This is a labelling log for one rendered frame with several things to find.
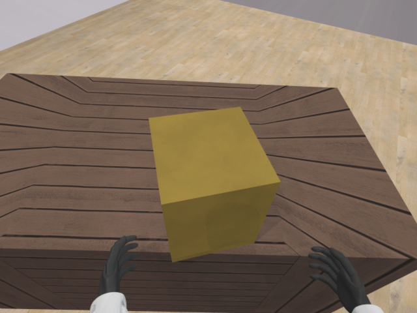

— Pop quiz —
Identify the pedestal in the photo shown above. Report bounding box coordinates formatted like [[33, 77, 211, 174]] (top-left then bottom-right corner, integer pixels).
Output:
[[0, 73, 417, 313]]

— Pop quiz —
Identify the left robot hand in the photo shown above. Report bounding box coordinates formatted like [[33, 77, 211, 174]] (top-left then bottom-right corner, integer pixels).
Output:
[[98, 235, 138, 297]]

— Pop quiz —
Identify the robot left forearm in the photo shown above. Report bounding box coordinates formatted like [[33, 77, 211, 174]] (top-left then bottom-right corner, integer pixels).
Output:
[[89, 292, 128, 313]]

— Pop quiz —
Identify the right robot hand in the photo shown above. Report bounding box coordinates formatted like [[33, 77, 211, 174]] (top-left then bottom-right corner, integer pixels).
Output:
[[308, 246, 371, 313]]

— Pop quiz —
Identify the carton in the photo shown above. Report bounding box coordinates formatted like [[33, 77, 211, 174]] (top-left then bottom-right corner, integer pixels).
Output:
[[149, 107, 281, 263]]

